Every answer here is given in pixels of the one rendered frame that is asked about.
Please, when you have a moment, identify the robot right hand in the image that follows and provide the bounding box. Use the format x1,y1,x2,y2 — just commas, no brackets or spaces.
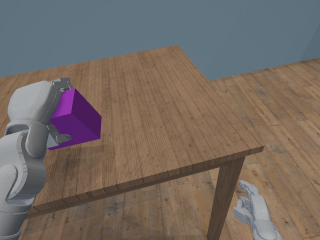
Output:
233,180,272,227

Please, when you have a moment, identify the table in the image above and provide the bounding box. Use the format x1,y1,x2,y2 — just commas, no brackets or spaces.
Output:
0,45,265,240

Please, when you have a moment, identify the robot left forearm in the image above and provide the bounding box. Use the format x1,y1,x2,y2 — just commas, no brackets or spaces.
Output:
0,119,49,240

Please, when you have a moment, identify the sponge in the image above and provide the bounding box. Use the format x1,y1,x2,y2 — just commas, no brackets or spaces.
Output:
48,88,102,150

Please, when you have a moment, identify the robot right forearm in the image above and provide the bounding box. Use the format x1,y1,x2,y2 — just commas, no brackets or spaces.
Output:
252,219,283,240

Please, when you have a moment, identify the robot left hand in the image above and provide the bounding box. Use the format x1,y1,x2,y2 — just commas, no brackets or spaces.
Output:
7,77,74,149

